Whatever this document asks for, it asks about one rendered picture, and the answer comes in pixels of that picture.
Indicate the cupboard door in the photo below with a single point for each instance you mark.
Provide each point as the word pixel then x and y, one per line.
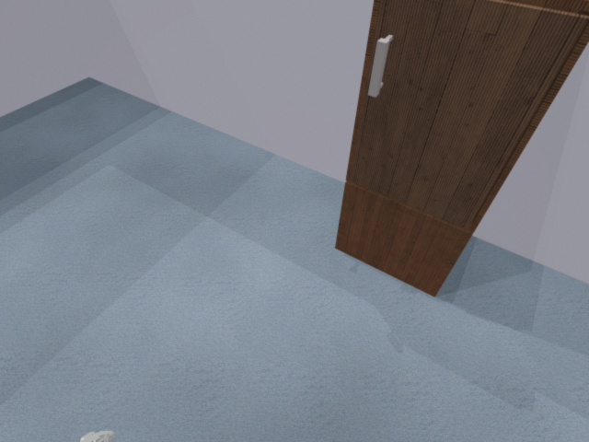
pixel 461 82

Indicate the handle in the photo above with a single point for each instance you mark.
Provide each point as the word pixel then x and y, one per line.
pixel 379 65

